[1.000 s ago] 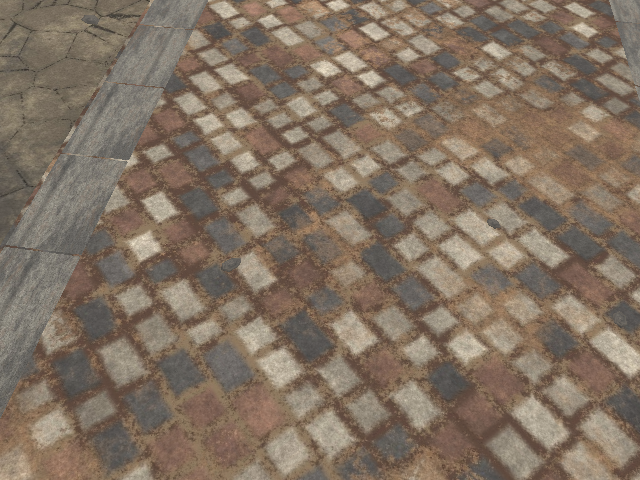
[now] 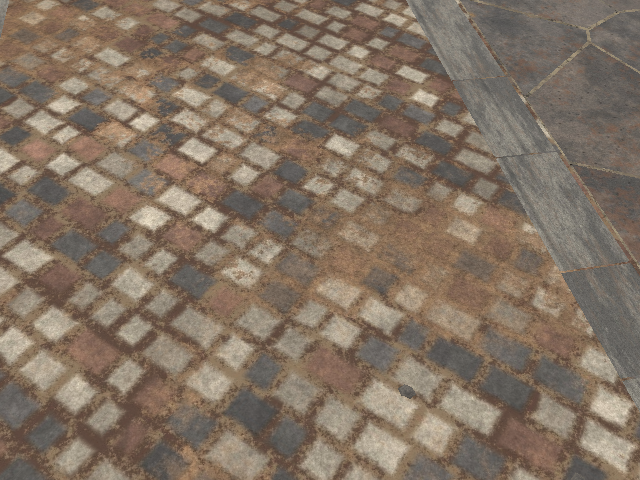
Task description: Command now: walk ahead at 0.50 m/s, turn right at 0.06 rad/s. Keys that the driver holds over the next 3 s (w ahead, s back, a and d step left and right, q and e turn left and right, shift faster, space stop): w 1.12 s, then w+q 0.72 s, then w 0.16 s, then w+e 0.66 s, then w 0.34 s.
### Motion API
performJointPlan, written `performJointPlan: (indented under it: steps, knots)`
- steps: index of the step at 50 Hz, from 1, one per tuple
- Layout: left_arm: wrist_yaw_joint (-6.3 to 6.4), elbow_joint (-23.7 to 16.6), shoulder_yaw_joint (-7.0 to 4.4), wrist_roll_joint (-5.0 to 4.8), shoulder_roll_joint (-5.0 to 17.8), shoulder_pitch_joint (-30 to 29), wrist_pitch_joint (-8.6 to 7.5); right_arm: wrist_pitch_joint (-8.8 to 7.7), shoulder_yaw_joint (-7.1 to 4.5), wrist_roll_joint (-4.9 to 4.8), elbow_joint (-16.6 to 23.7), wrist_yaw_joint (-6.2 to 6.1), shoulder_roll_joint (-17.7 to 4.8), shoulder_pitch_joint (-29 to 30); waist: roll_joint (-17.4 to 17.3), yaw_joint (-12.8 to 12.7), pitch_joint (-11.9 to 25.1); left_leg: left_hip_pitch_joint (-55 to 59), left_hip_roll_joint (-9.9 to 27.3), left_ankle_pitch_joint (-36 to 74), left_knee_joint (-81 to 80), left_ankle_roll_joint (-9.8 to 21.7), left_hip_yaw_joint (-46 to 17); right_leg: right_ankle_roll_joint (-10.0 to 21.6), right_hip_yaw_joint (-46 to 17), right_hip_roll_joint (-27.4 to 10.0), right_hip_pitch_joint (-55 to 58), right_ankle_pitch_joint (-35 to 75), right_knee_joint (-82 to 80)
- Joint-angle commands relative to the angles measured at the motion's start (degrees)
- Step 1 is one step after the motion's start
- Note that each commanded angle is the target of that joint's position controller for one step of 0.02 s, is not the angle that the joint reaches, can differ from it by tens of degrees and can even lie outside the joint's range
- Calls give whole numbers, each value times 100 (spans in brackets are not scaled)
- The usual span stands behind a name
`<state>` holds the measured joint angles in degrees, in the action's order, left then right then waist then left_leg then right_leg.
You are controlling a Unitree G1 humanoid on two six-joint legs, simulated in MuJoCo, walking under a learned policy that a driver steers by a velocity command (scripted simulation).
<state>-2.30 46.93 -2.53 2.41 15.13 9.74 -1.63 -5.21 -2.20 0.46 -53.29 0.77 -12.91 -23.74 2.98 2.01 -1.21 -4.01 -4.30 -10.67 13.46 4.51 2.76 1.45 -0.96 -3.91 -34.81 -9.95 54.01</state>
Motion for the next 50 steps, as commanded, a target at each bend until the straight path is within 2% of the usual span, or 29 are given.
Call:
performJointPlan:
  steps: [1, 5, 8, 10, 11, 12, 13, 14, 15, 16, 17, 18, 19, 21, 23, 27, 30, 34, 37, 38, 39, 40, 41, 42, 43, 44, 45, 47, 50]
  knots:
    - [-31, -497, 56, -30, 117, -599, -67, -75, -115, -18, 191, -5, -682, -118, -737, -33, -217, 19, 1337, 2167, -600, 590, -794, -86, 311, -36, -240, 593, -830]
    - [-8, -678, 117, -78, 123, -1213, -102, -52, -125, 14, 8, -33, -784, -462, -758, 133, -295, 404, 1474, 2513, -464, 560, -701, 37, 481, 120, 46, 815, -1743]
    - [33, -732, 92, -77, 224, -1264, -139, -8, -133, 48, -96, -83, -844, -479, -757, 35, -323, 800, 1689, 3168, -132, 518, -710, 257, 493, 235, 320, 422, -2111]
    - [105, -515, 20, -50, 344, -587, -188, 25, -152, 52, -125, -109, -934, -349, -777, -304, 31, 884, 1642, 4506, 753, 391, -567, 462, 594, 539, 1303, 79, -2427]
    - [158, -215, -48, -10, 447, 262, -240, 55, -141, 28, -130, -109, -921, -284, -617, -673, 483, 648, 1442, 4614, 1721, 285, -368, 616, 637, 650, 2379, 278, -2780]
    - [227, 19, -156, 113, 776, 1243, -294, 54, -92, -12, 6, -107, -796, -228, -335, -1033, 1099, -381, 1226, 3209, 3103, 181, -215, 885, -208, -163, 3856, 15, -2806]
    - [258, 69, -316, 208, 1373, 1705, -274, 55, 40, -177, 199, -67, -175, -769, 951, -835, 1833, -2399, 269, -488, 5304, -92, 190, 1577, -2877, -1903, 5435, -438, -3154]
    - [207, 84, -303, -94, 1161, 1500, -187, 86, -130, -4, 94, -102, -779, -616, 494, -800, 1745, -2997, 157, -1799, 5983, -16, -487, 1689, -3790, -1979, 5075, -530, -3709]
    - [189, 30, -228, -172, 878, 893, -171, 90, -163, 38, 220, -86, -787, -191, 206, -521, 773, -3271, 486, -1347, 5996, 23, -603, 1542, -2836, -1725, 4265, -597, -3815]
    - [162, 3, -147, -161, 543, 571, -213, 65, -119, 41, 271, -48, -647, 82, -22, -420, 304, -3175, 683, -988, 5685, 17, -588, 1407, -2211, -1449, 3549, -229, -4056]
    - [167, 38, -104, -148, 390, 439, -255, 101, -116, 54, 257, -25, -553, 146, 6, -249, 67, -2944, 841, -805, 5344, -7, -552, 1195, -1723, -1155, 3083, 40, -4240]
    - [183, 114, -63, -168, 262, 398, -289, 183, -106, 133, 220, 9, -496, 64, 45, -85, -29, -2651, 941, -677, 5110, -61, -528, 1002, -1325, -895, 2704, 263, -4406]
    - [190, 170, -71, -158, 314, 481, -335, 248, -90, 163, 173, 49, -407, -47, 182, -27, 36, -2451, 929, -633, 5023, -118, -468, 1053, -1185, -895, 2562, 563, -4476]
    - [182, 328, -97, -203, 384, 746, -424, 315, -97, 185, 211, 95, -385, 148, 45, 2, -26, -2606, 979, -429, 4850, -209, -379, 1110, -925, -806, 2565, 951, -4624]
    - [187, 437, -117, -209, 456, 948, -445, 346, -105, 179, 350, 122, -410, 634, -21, -60, -184, -3038, 1087, -8, 4516, -302, -295, 1106, -737, -737, 2681, 952, -4811]
    - [184, 644, -90, -219, 416, 1382, -413, 341, -66, 139, 632, 137, -355, 1551, -39, -257, -331, -3452, 1107, 724, 3550, -428, -134, 1005, -413, -588, 3011, 1408, -4850]
    - [203, 784, -77, -202, 443, 1673, -413, 319, -4, 116, 798, 137, -281, 2111, 6, -418, -388, -3352, 974, 1072, 2812, -402, 20, 940, -246, -574, 3271, 1836, -4776]
    - [264, 983, -65, -136, 477, 1996, -377, 275, 19, 110, 1005, 117, -335, 2652, 45, -552, -478, -3354, 806, 889, 2202, -220, 116, 970, -219, -780, 3959, 2426, -4511]
    - [317, 1044, -85, -103, 577, 1840, -354, 209, -19, 105, 1003, 80, -427, 2449, 109, -330, -377, -2757, 569, 287, 1827, 44, 207, 870, -125, -900, 4243, 3690, -3962]
    - [325, 1051, -98, -95, 632, 1749, -347, 183, -63, 109, 874, 38, -502, 2032, 162, -139, -151, -2156, 379, 81, 1711, 152, 281, 794, -58, -869, 4232, 4487, -3466]
    - [317, 1057, -99, -113, 649, 1648, -323, 136, -127, 133, 598, -13, -589, 1216, 62, 222, 271, -1175, 202, 232, 1349, 289, 366, 697, 93, -709, 4085, 4806, -2537]
    - [310, 986, -60, -158, 562, 1594, -329, 79, -232, 236, 287, -80, -851, 191, -123, 599, 872, 347, 634, 319, 1296, 509, -87, 591, 250, -482, 3196, 3836, -1275]
    - [249, 768, 74, -371, 14, 2056, -344, 68, -413, 375, 201, -132, -1532, -565, -1269, 551, 1776, 2264, 2414, -198, 1138, 1175, -2563, 302, 629, 296, 1190, 973, 967]
    - [258, 855, -40, -276, 327, 2077, -335, 150, -416, 161, 173, -61, -1448, -392, -1281, 455, 1950, 2279, 2888, -152, 341, 1472, -4204, 334, 16, 857, 269, -1992, 1995]
    - [263, 738, -112, -184, 490, 1571, -310, 178, -355, 33, 246, -42, -1203, 289, -784, 175, 922, 1408, 2606, -500, 253, 1281, -3285, 397, -278, 423, -111, -1530, 2156]
    - [224, 656, -87, -170, 389, 1260, -341, 154, -251, 26, 319, -17, -805, 738, -542, 48, 351, 578, 2375, -347, -4, 1129, -2617, 403, -247, 204, -63, -1085, 1845]
    - [204, 663, -81, -165, 266, 1165, -315, 118, -184, 40, 293, -13, -574, 924, -528, -124, 22, 18, 2070, -90, -230, 898, -2068, 393, -200, 16, 153, -843, 1466]
    - [137, 737, -56, -32, 98, 1326, -163, 44, -115, 29, 151, -39, -382, 910, -708, -365, -94, -578, 1710, 409, -461, 678, -1409, 269, -121, -112, 655, -628, 1072]
    - [60, 622, -58, -26, 44, 986, -66, -68, -159, -6, -68, -38, -572, 505, -631, -407, -156, -558, 1606, 976, -662, 765, -1040, 117, 51, -202, 359, -241, 759]
